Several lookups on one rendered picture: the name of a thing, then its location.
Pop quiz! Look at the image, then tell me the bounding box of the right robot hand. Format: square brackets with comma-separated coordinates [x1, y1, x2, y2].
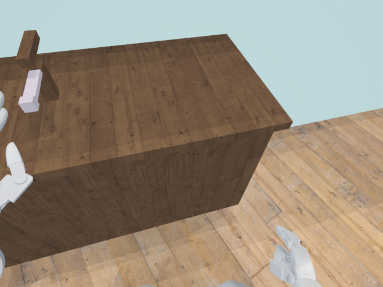
[270, 225, 317, 287]

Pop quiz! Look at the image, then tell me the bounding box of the counter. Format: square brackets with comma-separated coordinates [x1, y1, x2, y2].
[0, 30, 293, 268]

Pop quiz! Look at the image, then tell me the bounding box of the tap lever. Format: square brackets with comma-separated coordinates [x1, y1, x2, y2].
[18, 69, 42, 113]

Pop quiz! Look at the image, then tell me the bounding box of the left robot hand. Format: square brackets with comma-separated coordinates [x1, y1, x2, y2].
[0, 91, 33, 213]

